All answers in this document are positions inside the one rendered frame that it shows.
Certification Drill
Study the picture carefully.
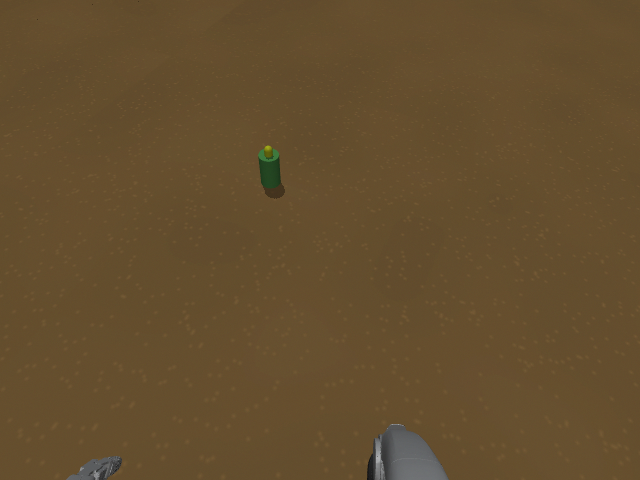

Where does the bottle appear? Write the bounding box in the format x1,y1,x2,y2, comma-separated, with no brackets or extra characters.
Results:
258,146,281,188

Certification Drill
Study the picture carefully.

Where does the left robot hand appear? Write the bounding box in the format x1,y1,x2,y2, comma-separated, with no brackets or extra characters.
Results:
66,456,122,480

